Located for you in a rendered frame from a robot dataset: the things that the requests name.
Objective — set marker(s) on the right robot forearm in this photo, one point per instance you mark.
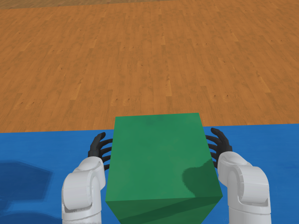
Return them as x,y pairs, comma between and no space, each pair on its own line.
248,190

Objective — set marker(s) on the robot right hand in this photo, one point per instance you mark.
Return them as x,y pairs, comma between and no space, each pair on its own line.
222,144

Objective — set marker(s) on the robot left hand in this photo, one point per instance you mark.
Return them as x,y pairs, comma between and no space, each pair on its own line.
95,148

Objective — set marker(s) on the left robot forearm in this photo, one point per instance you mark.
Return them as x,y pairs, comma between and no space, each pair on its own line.
81,199

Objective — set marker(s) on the carton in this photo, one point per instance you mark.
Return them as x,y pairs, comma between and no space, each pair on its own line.
161,170

